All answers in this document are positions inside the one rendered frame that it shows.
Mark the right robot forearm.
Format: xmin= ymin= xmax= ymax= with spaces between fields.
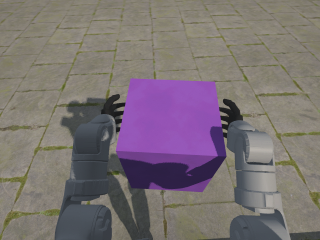
xmin=226 ymin=120 xmax=291 ymax=240

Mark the carton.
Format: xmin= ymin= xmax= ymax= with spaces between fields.
xmin=116 ymin=78 xmax=227 ymax=192

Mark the robot left hand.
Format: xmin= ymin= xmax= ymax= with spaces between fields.
xmin=101 ymin=94 xmax=126 ymax=132

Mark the robot left upper arm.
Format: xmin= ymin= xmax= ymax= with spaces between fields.
xmin=55 ymin=204 xmax=112 ymax=240

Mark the robot right upper arm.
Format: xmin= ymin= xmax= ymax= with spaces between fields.
xmin=229 ymin=215 xmax=290 ymax=240

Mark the robot right hand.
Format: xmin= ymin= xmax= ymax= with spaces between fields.
xmin=219 ymin=99 xmax=243 ymax=138

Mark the left robot forearm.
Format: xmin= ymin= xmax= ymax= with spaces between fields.
xmin=54 ymin=114 xmax=117 ymax=240

